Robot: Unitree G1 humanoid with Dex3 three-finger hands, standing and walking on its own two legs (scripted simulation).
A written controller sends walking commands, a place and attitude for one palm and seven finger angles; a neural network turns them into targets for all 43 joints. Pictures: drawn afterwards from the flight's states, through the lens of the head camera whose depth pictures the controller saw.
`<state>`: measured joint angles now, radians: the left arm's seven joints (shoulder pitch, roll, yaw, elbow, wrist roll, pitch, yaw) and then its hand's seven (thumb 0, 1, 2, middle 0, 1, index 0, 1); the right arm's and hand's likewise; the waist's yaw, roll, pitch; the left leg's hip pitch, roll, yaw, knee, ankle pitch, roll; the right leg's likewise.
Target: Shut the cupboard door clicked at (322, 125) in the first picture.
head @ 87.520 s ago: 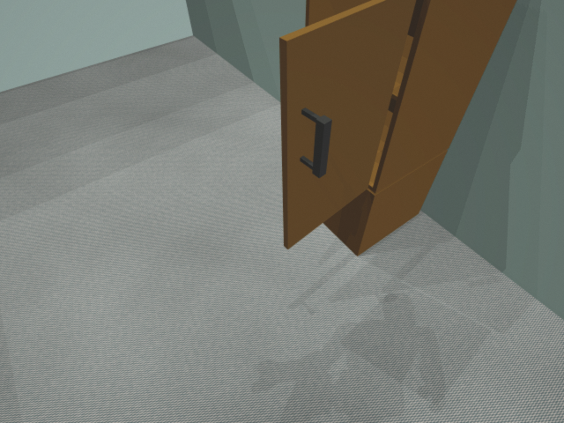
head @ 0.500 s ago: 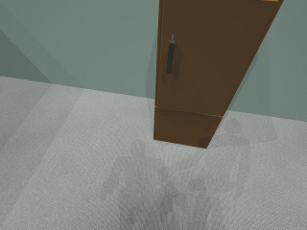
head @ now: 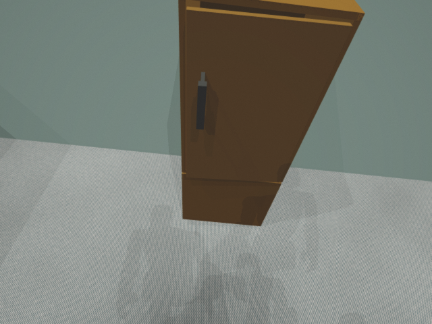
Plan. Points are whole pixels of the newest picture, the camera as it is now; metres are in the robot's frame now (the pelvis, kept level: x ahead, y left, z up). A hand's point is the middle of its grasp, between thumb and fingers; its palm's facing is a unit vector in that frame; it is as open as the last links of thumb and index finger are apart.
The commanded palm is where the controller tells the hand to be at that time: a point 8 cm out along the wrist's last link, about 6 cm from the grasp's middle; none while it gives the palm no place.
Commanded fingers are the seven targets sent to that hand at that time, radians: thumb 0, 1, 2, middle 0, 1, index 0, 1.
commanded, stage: take the last steps up to it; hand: left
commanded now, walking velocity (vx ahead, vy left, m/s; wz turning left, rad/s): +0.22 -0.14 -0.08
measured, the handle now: (201, 101) +0.63 +0.07 +0.04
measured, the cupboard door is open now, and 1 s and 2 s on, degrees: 3 3 3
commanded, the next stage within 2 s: come to a stop and stand still in 0.20 s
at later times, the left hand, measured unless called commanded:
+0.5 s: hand (189, 273) +0.25 +0.06 -0.15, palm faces -0.02 -0.97 -0.23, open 7.2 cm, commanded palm none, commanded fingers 0.00 0.90 0.90 -0.20 -0.30 -0.20 -0.30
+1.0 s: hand out of the picture +0.15 +0.15 -0.18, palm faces +0.10 -0.97 -0.21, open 7.4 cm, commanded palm none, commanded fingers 0.00 0.90 0.90 -0.20 -0.30 -0.20 -0.30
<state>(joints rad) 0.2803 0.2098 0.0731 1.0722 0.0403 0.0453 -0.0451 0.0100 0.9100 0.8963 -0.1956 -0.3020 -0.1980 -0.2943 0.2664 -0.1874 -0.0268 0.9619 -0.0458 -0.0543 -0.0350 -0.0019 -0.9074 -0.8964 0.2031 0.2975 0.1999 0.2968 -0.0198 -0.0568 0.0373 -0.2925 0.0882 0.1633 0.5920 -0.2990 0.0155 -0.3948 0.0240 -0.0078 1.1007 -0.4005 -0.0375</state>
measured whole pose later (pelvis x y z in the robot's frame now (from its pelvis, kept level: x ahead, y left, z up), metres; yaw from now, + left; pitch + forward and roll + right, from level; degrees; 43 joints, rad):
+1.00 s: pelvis +0.15 -0.05 +0.01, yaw +1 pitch -1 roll +0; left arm 0.24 0.24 0.05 1.07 0.02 0.05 0.02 0.01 0.91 0.90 -0.19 -0.30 -0.20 -0.29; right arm 0.16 -0.17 -0.01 1.00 -0.02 0.02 -0.02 0.00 -0.91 -0.90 0.20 0.30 0.20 0.30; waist 0.06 -0.06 0.06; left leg -0.18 0.00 0.02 0.49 -0.30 0.01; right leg -0.29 -0.06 -0.04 0.59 -0.34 0.02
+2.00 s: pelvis +0.15 -0.06 +0.01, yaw -1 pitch -1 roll +1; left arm 0.23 0.16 -0.01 1.11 0.02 -0.02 0.02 0.01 0.91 0.90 -0.20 -0.30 -0.20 -0.29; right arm 0.24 -0.20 0.00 1.09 -0.02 -0.03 -0.03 0.00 -0.91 -0.90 0.20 0.30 0.20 0.30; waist 0.00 0.03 0.04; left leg -0.14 0.00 0.06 0.45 -0.29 0.00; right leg -0.21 -0.01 0.02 0.52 -0.29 0.00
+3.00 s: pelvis +0.10 -0.04 -0.07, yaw +2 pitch +11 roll -2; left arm 0.46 0.23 0.13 -0.14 -0.25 -0.34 -0.21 0.02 0.90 0.90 -0.92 -1.09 -0.92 -1.08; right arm 0.30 -0.25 0.01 0.52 0.01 -0.24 -0.05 0.01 -0.90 -0.90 0.21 0.30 0.20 0.30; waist 0.00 0.03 -0.12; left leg -0.79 0.00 -0.02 1.10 -0.51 0.02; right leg -0.77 -0.03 -0.06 1.04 -0.46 0.01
